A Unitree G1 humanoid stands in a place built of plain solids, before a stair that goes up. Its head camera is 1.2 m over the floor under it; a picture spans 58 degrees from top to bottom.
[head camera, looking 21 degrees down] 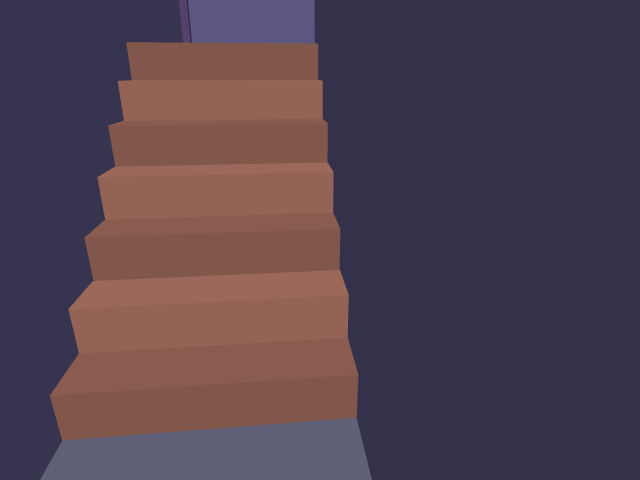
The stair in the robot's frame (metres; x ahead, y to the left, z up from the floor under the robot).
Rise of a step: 0.19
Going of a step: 0.24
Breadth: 1.05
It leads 6 degrees to the left of straight ahead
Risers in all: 7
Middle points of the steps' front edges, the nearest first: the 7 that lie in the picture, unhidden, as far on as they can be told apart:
1.22 0.38 0.20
1.45 0.41 0.39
1.69 0.43 0.58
1.92 0.46 0.78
2.16 0.48 0.97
2.39 0.51 1.17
2.63 0.53 1.36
